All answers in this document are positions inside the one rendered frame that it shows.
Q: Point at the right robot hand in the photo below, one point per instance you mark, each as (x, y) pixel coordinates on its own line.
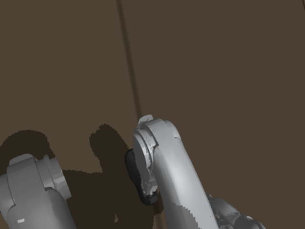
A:
(225, 212)

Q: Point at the right robot arm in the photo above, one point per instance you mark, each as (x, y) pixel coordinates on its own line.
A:
(246, 222)

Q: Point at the right robot foot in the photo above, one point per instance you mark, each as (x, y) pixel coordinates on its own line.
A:
(136, 179)

